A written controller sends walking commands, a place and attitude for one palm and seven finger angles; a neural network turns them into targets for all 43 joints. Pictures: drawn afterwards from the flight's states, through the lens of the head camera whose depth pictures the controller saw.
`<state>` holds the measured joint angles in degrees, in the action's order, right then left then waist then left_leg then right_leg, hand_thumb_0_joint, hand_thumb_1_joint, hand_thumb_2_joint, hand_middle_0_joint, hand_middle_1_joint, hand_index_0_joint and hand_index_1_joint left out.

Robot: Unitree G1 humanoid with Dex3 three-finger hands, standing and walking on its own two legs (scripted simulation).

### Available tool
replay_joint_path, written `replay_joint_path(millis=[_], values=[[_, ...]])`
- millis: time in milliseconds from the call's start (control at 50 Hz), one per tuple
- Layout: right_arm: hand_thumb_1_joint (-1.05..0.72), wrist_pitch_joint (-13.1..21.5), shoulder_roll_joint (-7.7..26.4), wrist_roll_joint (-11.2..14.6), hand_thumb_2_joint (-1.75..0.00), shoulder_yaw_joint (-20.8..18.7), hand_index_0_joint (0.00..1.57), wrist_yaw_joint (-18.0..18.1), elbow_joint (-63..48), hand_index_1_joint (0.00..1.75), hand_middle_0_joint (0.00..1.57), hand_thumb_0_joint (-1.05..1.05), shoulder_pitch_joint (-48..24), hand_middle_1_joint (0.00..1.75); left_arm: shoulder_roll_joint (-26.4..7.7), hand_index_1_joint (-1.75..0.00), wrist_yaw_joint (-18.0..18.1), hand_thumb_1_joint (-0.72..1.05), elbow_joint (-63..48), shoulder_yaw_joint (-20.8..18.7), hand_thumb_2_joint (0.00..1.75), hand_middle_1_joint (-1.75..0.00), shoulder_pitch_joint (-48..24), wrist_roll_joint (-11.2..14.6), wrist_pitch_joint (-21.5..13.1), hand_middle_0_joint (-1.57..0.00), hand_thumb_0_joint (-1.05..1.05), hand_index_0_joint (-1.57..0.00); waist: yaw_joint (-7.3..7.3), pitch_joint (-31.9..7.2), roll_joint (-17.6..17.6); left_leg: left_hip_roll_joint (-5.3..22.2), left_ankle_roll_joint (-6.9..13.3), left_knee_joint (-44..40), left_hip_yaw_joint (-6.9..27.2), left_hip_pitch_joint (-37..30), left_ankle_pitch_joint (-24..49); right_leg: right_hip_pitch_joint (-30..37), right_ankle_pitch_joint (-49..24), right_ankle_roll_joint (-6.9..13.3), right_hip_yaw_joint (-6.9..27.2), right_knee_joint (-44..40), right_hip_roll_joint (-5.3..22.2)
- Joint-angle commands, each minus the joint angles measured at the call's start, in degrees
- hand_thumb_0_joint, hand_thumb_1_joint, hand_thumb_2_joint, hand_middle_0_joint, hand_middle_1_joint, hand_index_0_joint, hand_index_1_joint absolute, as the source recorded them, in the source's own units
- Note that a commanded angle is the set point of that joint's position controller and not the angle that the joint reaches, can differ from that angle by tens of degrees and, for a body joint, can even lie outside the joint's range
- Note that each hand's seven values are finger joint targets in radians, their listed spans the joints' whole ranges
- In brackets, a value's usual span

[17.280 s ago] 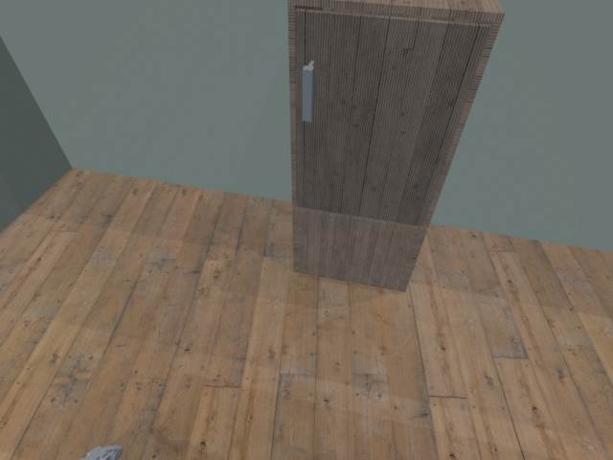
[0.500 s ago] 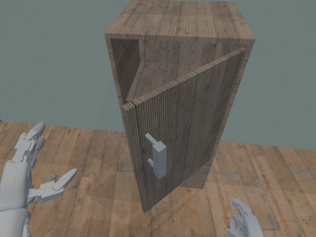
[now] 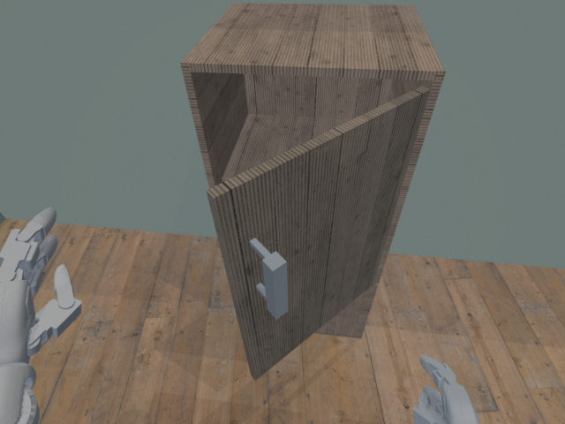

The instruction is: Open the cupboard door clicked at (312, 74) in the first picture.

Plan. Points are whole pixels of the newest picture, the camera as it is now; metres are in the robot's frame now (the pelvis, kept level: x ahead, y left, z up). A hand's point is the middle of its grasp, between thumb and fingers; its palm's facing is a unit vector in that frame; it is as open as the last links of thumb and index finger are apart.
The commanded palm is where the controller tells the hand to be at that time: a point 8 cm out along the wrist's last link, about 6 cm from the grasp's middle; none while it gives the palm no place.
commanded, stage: draw the hand back to the body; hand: left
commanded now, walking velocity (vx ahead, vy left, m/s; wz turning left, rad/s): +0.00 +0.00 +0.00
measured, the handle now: (267, 278) +0.31 +0.07 +0.04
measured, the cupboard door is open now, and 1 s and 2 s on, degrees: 46 46 46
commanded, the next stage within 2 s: step back with the hand held close in 0.08 s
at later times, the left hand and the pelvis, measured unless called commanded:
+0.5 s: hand (78, 321) +0.18 +0.25 +0.13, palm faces +0.30 -0.80 -0.51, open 7.4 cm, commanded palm +0.11 +0.30 +0.17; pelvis -0.03 +0.01 +0.00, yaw -1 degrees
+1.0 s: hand out of the picture +0.07 +0.29 +0.15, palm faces +0.48 -0.73 -0.49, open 7.4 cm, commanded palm +0.01 +0.33 +0.17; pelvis -0.11 +0.02 -0.03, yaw +4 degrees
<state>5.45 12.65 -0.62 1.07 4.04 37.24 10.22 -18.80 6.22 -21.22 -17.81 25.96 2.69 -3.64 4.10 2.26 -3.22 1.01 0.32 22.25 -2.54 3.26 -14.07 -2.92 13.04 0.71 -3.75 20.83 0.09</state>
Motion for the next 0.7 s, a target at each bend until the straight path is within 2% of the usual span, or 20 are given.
replay_joint_path(millis=[0, 20, 100, 160, 180, 200, 220, 240, 260, 280, 300, 340, 380, 400, 460, 480, 500, 520, 620, 680], values=[[-0.9, 3.9, 6.0, 0.0, -0.9, -1.9, 0.2, 1.0, -8.9, 0.3, 0.2, 0.0, -7.9, 0.3, -11.7, -0.3, 1.6, 0.9, -12.8, -8.2, 0.9, -0.3, -5.7, 0.1, -4.5, -0.2, 0.0, -0.2, 0.34, -4.7, -0.8, 0.1, 0.7, -2.2, 1.5, 0.3, 14.3, 0.5, -12.1, 0.5, 2.3, -3.4, 0.4], [-0.9, 4.0, 5.9, 0.1, -0.9, -2.0, 0.2, 1.0, -8.9, 0.3, 0.2, 0.0, -8.0, 0.3, -11.2, -0.3, 1.5, 0.9, -12.9, -7.8, 0.9, -0.3, -5.5, 0.2, -4.5, -0.2, 0.0, -0.2, 0.15, -4.1, -1.3, 0.1, 0.8, -2.2, 1.2, 0.1, 13.8, -0.2, -12.1, 0.3, 2.6, -3.5, 0.4], [-0.9, 3.9, 6.0, 0.3, -0.9, -2.1, 0.2, 1.1, -8.5, 0.3, 0.2, 0.0, -8.1, 0.3, -10.3, -0.3, 1.2, 0.9, -10.4, -6.9, 0.9, -0.3, -5.7, 0.3, -4.4, -0.2, 0.0, -0.2, -0.08, -2.2, 0.7, 0.2, 0.9, -2.5, 1.2, 0.5, 11.5, -1.4, -9.3, 0.2, 2.6, -4.7, 0.2], [-0.9, 4.1, 6.0, 0.3, -0.9, -2.3, 0.2, 1.0, -8.4, 0.3, 0.2, 0.0, -8.0, 0.3, -10.1, -0.3, 1.2, 0.9, -10.8, -6.8, 0.9, -0.3, -5.5, 0.3, -4.9, -0.2, 0.0, -0.2, -0.02, -3.6, 0.0, 0.1, 1.0, -2.5, 1.1, -0.2, 10.9, -1.2, -8.6, 0.1, 2.8, -4.6, 0.3], [-0.9, 4.6, 6.0, 0.4, -0.9, -2.2, 0.2, 1.0, -8.8, 0.3, 0.2, 0.0, -8.6, 0.3, -12.4, -0.3, 1.5, 0.9, -16.3, -7.8, 0.9, -0.3, -10.4, 0.3, -5.7, -0.2, 0.0, -0.2, -0.02, -5.7, -1.7, -0.1, 1.1, -2.2, 1.2, -1.1, 10.5, -0.9, -8.4, 0.1, 3.3, -4.7, 0.4], [-0.9, 3.6, 5.9, 1.4, -0.9, -0.8, 0.2, 1.0, -11.1, 0.3, 0.2, 0.0, -7.3, 0.3, -21.4, -0.3, 2.2, 0.9, -17.5, -16.5, 0.9, -0.3, -18.9, -0.4, -8.4, -0.2, 0.0, -0.2, -2.49, 2.4, -3.9, 0.5, 1.5, -1.3, 2.4, 4.7, 5.0, -7.7, -9.0, 0.3, 7.3, -7.3, 2.8], [-0.9, 2.9, 5.9, 0.8, -0.9, -1.7, 0.2, 1.1, -9.9, 0.3, 0.2, 0.0, -6.5, 0.3, -15.0, -0.3, 1.3, 0.9, -12.2, -12.1, 0.9, -0.3, -9.1, -0.1, -8.4, -0.2, 0.0, -0.2, -2.69, 0.1, 2.8, 0.9, 1.8, 0.6, 3.3, 5.0, 5.8, -7.9, -10.1, 0.2, 7.0, -7.2, 4.1], [-0.9, 2.1, 6.3, 0.7, -0.9, -2.2, 0.2, 0.9, -10.3, 0.3, 0.2, 0.0, -7.0, 0.3, -13.0, -0.3, 0.8, 0.9, -9.6, -10.4, 0.9, -0.3, -3.0, 0.0, -7.5, -0.2, 0.0, -0.2, -2.68, -0.3, 5.6, 0.8, 1.9, 1.7, 2.6, 3.5, 6.9, -9.6, -11.1, 0.2, 7.7, -7.7, 4.4], [-0.9, 1.4, 6.6, 0.6, -0.9, -2.4, 0.2, 0.7, -10.9, 0.3, 0.2, 0.0, -6.9, 0.3, -12.2, -0.3, 0.5, 0.9, -9.9, -9.4, 0.9, -0.3, -1.5, -0.1, -7.1, -0.2, 0.0, -0.2, -2.8, -1.4, 6.5, 0.8, 1.8, 2.3, 2.1, 3.3, 7.8, -9.6, -11.9, 0.1, 7.1, -7.4, 4.8], [-0.9, 1.0, 6.8, 0.6, -0.9, -2.6, 0.2, 0.6, -11.2, 0.3, 0.2, 0.0, -6.9, 0.3, -11.7, -0.3, 0.4, 0.9, -10.6, -9.0, 0.9, -0.3, -0.1, -0.1, -7.2, -0.2, 0.0, -0.2, -2.94, -2.9, 5.4, 1.0, 1.7, 3.0, 1.8, 3.6, 9.2, -9.3, -13.9, 0.0, 6.9, -6.4, 5.3], [-0.9, 0.7, 7.1, 0.6, -0.9, -2.8, 0.2, 0.7, -11.4, 0.3, 0.2, 0.0, -7.0, 0.3, -11.6, -0.3, 0.5, 0.9, -11.6, -8.9, 0.9, -0.3, 0.8, -0.1, -7.4, -0.2, 0.0, -0.2, -2.93, -4.7, 2.2, 1.2, 1.5, 2.7, 1.7, 3.8, 10.9, -7.9, -16.0, 0.1, 6.1, -5.1, 5.5], [-0.9, -0.1, 7.3, 0.7, -0.9, -3.1, 0.2, 0.8, -12.1, 0.3, 0.2, 0.0, -6.5, 0.3, -12.0, -0.3, 0.7, 0.9, -13.0, -9.3, 0.9, -0.3, 3.4, 0.0, -7.4, -0.2, 0.0, -0.2, -3.01, -8.3, 0.7, 2.1, 1.3, 2.6, 1.7, 4.0, 14.3, -6.4, -18.9, -0.1, 5.9, -2.6, 5.3], [-0.9, -0.6, 7.3, 0.9, -0.9, -3.5, 0.2, 0.9, -13.0, 0.3, 0.2, 0.0, -6.3, 0.3, -13.5, -0.3, 1.1, 0.9, -15.0, -10.9, 0.9, -0.3, 4.3, 0.1, -7.4, -0.2, 0.0, -0.2, -3.02, -10.9, 2.5, 2.6, 1.2, 2.9, 1.8, 4.1, 17.3, -5.3, -21.7, -0.4, 5.5, -0.7, 5.0], [-0.9, -0.9, 7.2, 1.0, -0.9, -3.5, 0.2, 1.2, -13.0, 0.3, 0.2, 0.0, -6.7, 0.3, -14.4, -0.3, 1.4, 0.9, -15.8, -11.6, 0.9, -0.3, 4.9, 0.1, -7.5, -0.2, 0.0, -0.2, -2.96, -11.5, 1.0, 2.8, 1.2, 2.7, 2.4, 4.5, 19.2, -4.5, -22.9, -0.3, 5.0, 0.4, 5.0], [-0.9, -1.5, 6.7, 1.2, -0.9, -3.9, 0.2, 1.4, -14.3, 0.3, 0.2, 0.0, -6.4, 0.3, -16.0, -0.3, 1.9, 0.9, -18.2, -13.6, 0.9, -0.3, 5.8, 0.2, -7.7, -0.2, 0.0, -0.2, -2.91, -12.9, 3.6, 3.2, 1.1, 3.4, 2.6, 6.0, 20.1, -4.4, -24.4, -0.5, 5.3, 2.5, 4.7], [-0.9, -1.6, 6.7, 1.3, -0.9, -3.9, 0.2, 1.5, -14.6, 0.3, 0.2, 0.0, -6.4, 0.3, -16.0, -0.3, 2.1, 0.9, -19.0, -13.6, 0.9, -0.3, 6.0, 0.2, -7.9, -0.2, 0.0, -0.2, -2.97, -12.8, 3.4, 3.4, 1.1, 3.6, 2.5, 6.7, 19.6, -4.6, -24.6, -0.5, 5.5, 3.1, 4.8], [-0.9, -1.6, 6.9, 1.2, -0.9, -4.0, 0.2, 1.7, -14.5, 0.3, 0.2, 0.0, -6.7, 0.3, -17.1, -0.3, 2.4, 0.9, -20.1, -14.5, 0.9, -0.3, 5.6, 0.1, -8.1, -0.2, 0.0, -0.2, -2.86, -13.2, 1.4, 3.3, 1.2, 3.4, 3.0, 7.4, 20.1, -4.0, -25.1, -0.3, 5.5, 3.9, 5.0], [-0.9, -1.5, 6.8, 1.3, -0.9, -4.0, 0.2, 1.7, -15.0, 0.3, 0.2, 0.0, -6.3, 0.3, -16.4, -0.3, 2.5, 0.9, -20.3, -14.1, 0.9, -0.3, 6.3, 0.1, -8.1, -0.2, 0.0, -0.2, -2.86, -12.7, 0.9, 3.5, 1.1, 3.2, 3.4, 8.2, 19.7, -4.3, -23.8, -0.3, 5.4, 4.5, 4.7], [-0.9, -1.0, 7.3, 1.2, -0.9, -4.1, 0.2, 1.7, -15.0, 0.3, 0.2, 0.0, -5.7, 0.3, -15.1, -0.3, 2.9, 0.9, -19.8, -13.6, 0.9, -0.3, 7.0, -0.1, -8.7, -0.2, 0.0, -0.2, -3.07, -9.1, -0.9, 5.1, 2.1, 0.2, 5.3, 15.0, 9.0, -5.9, -13.0, -0.7, 6.0, 5.8, 3.3], [-0.9, -0.4, 7.9, 1.2, -0.9, -4.2, 0.2, 1.5, -15.1, 0.3, 0.2, 0.0, -5.1, 0.3, -14.3, -0.3, 3.2, 0.9, -19.1, -13.3, 0.9, -0.3, 6.2, -0.7, -9.4, -0.2, 0.0, -0.2, -3.43, -6.5, -1.0, 5.8, 3.2, -2.3, 6.7, 22.9, -6.0, -5.1, -4.3, -0.6, 6.6, 6.9, 2.8]])
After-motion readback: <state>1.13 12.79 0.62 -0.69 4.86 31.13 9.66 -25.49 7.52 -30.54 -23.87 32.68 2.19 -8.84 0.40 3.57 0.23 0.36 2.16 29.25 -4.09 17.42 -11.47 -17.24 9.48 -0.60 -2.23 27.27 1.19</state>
